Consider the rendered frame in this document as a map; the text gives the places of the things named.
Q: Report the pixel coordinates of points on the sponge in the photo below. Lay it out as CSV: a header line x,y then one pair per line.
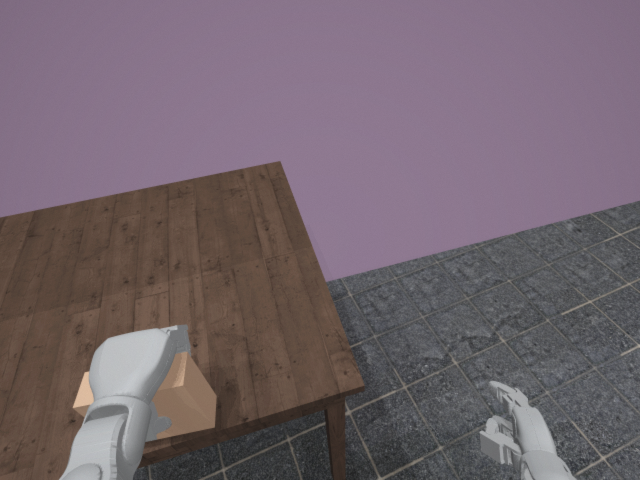
x,y
184,396

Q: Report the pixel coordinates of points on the table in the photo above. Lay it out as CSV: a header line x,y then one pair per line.
x,y
227,254

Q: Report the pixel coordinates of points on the right robot hand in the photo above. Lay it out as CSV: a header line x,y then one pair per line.
x,y
506,442

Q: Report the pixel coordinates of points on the left robot forearm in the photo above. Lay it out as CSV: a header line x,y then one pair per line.
x,y
110,443

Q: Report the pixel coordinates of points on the left robot hand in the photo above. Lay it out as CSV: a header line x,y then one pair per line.
x,y
135,364

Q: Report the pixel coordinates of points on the right robot forearm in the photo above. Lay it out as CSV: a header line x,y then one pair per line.
x,y
543,465

